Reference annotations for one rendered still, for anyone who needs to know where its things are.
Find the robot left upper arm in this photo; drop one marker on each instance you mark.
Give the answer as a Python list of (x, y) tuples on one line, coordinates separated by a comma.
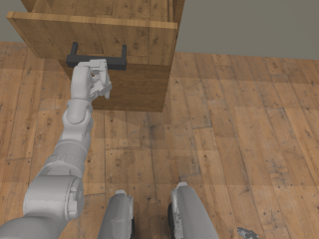
[(51, 202)]

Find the right robot shin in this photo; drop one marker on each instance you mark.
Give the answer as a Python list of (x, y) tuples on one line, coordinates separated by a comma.
[(176, 219)]

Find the handle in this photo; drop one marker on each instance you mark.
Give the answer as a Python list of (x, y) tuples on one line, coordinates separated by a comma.
[(113, 63)]

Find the left robot forearm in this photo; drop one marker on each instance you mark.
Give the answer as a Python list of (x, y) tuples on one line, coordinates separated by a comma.
[(71, 150)]

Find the cabinet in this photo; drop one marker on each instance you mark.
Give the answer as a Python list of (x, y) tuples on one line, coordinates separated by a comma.
[(138, 88)]

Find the drawer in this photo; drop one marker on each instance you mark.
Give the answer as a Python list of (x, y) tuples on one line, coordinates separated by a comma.
[(101, 28)]

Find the left robot hand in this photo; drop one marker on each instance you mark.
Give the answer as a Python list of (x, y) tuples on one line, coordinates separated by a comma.
[(83, 81)]

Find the robot left thigh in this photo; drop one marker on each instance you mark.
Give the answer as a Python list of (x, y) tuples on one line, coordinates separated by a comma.
[(118, 214)]

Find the right robot hand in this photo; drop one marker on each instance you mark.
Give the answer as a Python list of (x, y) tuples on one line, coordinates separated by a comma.
[(246, 234)]

